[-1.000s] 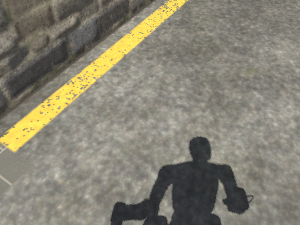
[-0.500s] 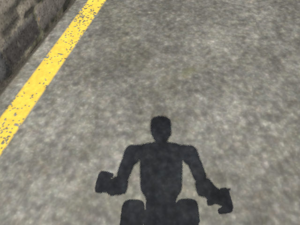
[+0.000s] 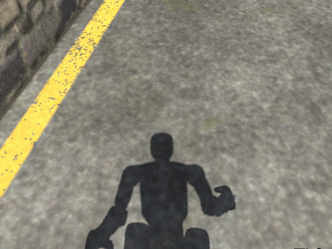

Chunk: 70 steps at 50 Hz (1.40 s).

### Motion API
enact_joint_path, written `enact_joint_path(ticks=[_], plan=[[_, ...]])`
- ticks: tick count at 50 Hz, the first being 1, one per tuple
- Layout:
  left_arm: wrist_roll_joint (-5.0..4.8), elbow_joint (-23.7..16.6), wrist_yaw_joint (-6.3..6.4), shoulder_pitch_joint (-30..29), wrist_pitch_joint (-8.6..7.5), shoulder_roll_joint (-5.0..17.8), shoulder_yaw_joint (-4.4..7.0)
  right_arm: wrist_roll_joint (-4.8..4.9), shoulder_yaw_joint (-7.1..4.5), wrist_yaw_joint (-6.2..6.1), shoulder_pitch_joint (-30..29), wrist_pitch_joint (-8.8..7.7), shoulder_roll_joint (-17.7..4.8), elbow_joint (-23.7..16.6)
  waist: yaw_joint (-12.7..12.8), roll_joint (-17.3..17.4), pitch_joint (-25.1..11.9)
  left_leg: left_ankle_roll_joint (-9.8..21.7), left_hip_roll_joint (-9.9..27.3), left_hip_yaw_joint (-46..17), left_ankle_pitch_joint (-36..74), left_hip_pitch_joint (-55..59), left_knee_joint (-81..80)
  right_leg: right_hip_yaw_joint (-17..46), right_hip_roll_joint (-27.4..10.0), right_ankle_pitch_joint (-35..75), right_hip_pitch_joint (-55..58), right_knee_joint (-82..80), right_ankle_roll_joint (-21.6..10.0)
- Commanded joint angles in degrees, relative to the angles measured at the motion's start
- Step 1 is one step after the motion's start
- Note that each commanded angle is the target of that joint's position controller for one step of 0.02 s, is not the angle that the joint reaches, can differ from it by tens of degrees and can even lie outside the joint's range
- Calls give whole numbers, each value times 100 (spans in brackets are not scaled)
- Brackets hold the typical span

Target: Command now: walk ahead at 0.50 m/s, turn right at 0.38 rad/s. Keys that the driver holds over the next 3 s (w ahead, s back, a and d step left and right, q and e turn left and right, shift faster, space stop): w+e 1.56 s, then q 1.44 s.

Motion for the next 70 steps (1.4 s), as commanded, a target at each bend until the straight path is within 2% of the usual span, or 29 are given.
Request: enact_joint_path(ticks=[1, 3, 6, 12, 17, 20, 22, 23, 24, 25, 26, 27, 29, 33, 37, 41, 44, 46, 47, 48, 49, 50, 51, 52, 54, 59, 65, 68, 70], plan=[[3, -691, 28, -576, -146, 762, 196, -37, -212, -94, 915, 17, -652, 33, -589, 560, -530, 888, 1812, -2342, -609, 2571, -1779, 140, -663, 669, -2627, 927, 32], [-18, -588, 27, -271, -9, 544, 213, -83, -190, -95, 668, -53, -519, 67, -291, 782, -362, 822, 1571, -1614, -98, 1860, -2130, 154, -867, 975, -2016, 639, 55], [15, -669, 54, -395, 160, 316, 191, -49, -258, -100, 577, -134, -678, 194, -178, 608, -72, 913, 1604, -911, 546, 1547, -2435, 118, -965, 1284, -2220, 279, 133], [48, -934, -127, -1283, 73, 145, 123, -34, -338, -208, 713, -23, -926, 349, -433, 418, 136, 735, 1363, 293, 1204, 1911, -2510, -300, -905, 2917, -2306, -1577, 146], [45, -1302, -294, -2012, 76, 153, 102, 103, -430, -231, 1093, 178, -1168, 532, -643, 370, 365, 630, 1676, 605, 1655, 2843, -2237, -672, -768, 2615, -2459, -2422, -66], [72, -1352, -330, -1648, 120, 434, 248, 204, -507, -272, 954, 306, -1392, 507, -259, 624, -14, 444, 1711, 838, 4058, 3222, -1182, -1087, -308, 1726, -1686, -2505, -387], [40, -932, -247, -40, 154, 952, 563, 219, -463, -305, 809, 376, -1303, 453, 633, 463, -850, 145, 1359, 1074, 4336, 2480, 1037, -1166, 184, 1956, 566, -2995, -777], [5, -785, -119, 582, 211, 1509, 716, -39, -287, -296, 1012, 327, -801, 320, 653, -680, -1284, -136, 962, 1064, 1134, 823, 2952, 518, -859, 2189, 2184, -3056, -1156], [-6, -1019, -150, 167, 115, 1833, 701, -48, -111, -226, 1280, 137, -337, -16, 47, -1624, -2040, -398, -272, -13, -2556, -1333, 4697, 3900, -1994, 614, 3601, -4113, -2335], [21, -1088, -217, 186, 13, 1265, 534, 175, -220, -143, 588, -72, -920, -70, 487, -658, -1979, -255, 31, -900, -2301, -1973, 4916, 3921, -2050, 373, 3519, -4631, -2074], [67, -1047, -224, 29, -72, 1037, 458, 312, -234, -106, 236, -183, -988, -211, 424, -462, -1244, -101, 253, -832, -1793, -2198, 4638, 3125, -1879, 753, 2904, -4617, -1837], [65, -1068, -227, -329, -113, 897, 406, 212, -218, -147, 251, -223, -899, -147, 126, 84, -794, -86, 512, -854, -1346, -1888, 4096, 2463, -1621, 1454, 2050, -4591, -1631], [140, -1211, -166, -831, -122, 636, 304, 26, -281, -165, 408, -133, -965, -53, -221, -83, -531, -187, 747, -895, -909, -1164, 3415, 1749, -1273, 2398, 1031, -4744, -1489], [105, -1163, -20, -681, -147, 841, 352, -71, -236, -177, 185, 55, -716, -162, -255, -22, -314, -560, 609, -698, -255, -1044, 2335, 1161, -1024, 3245, 356, -4942, -1512], [74, -1033, 71, -396, -86, 899, 371, -28, -139, -133, -641, 37, -498, -395, 70, -254, -116, -671, 278, -654, 1132, -695, 596, 843, -673, 2595, 52, -4858, -1170], [25, -854, 81, -87, -41, 893, 382, 62, -169, -48, -1031, -44, -639, -583, 220, -345, -70, -558, 99, -788, 1368, -387, -146, 1267, -848, 2149, 295, -4502, -1032], [37, -824, 120, -125, 18, 860, 388, 72, -256, -11, -786, -121, -842, -562, 47, -544, -121, -345, 74, -868, 715, -109, -367, 1734, -1028, 2251, 710, -3979, -918], [62, -874, 108, -267, 52, 675, 325, 24, -380, -57, 89, -178, -1018, -345, -412, -589, -507, -77, 61, -709, 579, 1139, -655, 1649, -704, 2776, 573, -3161, -684], [134, -974, 81, -268, 41, 353, 198, -77, -461, -98, 919, -201, -1292, -264, -766, -131, -1291, 268, 876, -1457, 322, 2602, -518, 1256, -355, 2266, -41, -1689, -469], [12, -1109, 78, 554, -17, -56, 81, -156, -576, -105, 1522, -135, -1789, -113, -460, 1679, -2071, 1221, 2246, -4082, -704, 4599, -986, 500, 523, -367, -2089, 317, -11], [-90, -1016, 94, 664, -43, 478, 136, 20, -504, -64, 1527, -104, -1389, -90, -512, 1751, -1977, 1354, 2528, -5211, -2230, 4637, -1417, 586, 106, -640, -3005, 1250, 65], [-76, -1025, 93, 36, -17, 883, 243, 45, -387, -93, 1231, -69, -936, -195, -683, 1076, -1184, 1079, 2253, -4311, -2389, 3948, -1555, 550, -147, -102, -3223, 1497, 106], [-1, -1105, 102, -395, 14, 928, 266, -7, -331, -115, 935, -17, -798, -226, -638, 660, -712, 866, 2001, -3415, -1712, 3202, -1585, 317, -360, 333, -3068, 1399, 124], [70, -1180, 88, -645, 15, 856, 279, -44, -289, -126, 748, 13, -687, -189, -542, 568, -358, 798, 1759, -2805, -1001, 2575, -1702, 288, -516, 614, -2908, 1121, 125], [15, -1199, 26, -590, 65, 621, 272, -72, -248, -152, 654, -13, -573, -117, -345, 795, -189, 697, 1465, -1967, -279, 2004, -1975, 206, -741, 888, -2471, 724, 93], [44, -1412, -22, -948, 146, 301, 179, -8, -363, -164, 801, -72, -885, 98, -342, 573, -77, 914, 1582, -987, 832, 2051, -2334, 57, -889, 1560, -2811, -214, 205], [36, -1625, -238, -1906, 54, 149, 90, 42, -395, -215, 1036, 58, -1104, 271, -676, 455, 165, 647, 1413, 150, 1307, 2335, -2335, -490, -742, 2885, -2440, -1961, 113], [17, -1799, -334, -2226, 63, 204, 104, 130, -438, -213, 1219, 163, -1257, 376, -697, 483, 296, 549, 1588, 372, 1804, 2806, -2137, -699, -631, 2532, -2369, -2420, -58], [56, -1837, -362, -2065, 87, 389, 197, 190, -489, -242, 1188, 237, -1427, 374, -469, 640, 93, 439, 1624, 591, 3554, 3067, -1519, -981, -323, 1936, -1862, -2555, -279]])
